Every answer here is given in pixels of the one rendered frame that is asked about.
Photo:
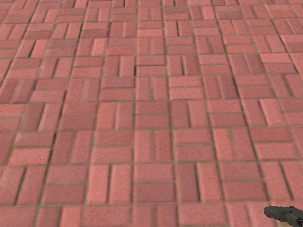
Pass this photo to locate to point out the right robot hand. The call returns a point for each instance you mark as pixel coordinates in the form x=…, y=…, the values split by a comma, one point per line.
x=291, y=215

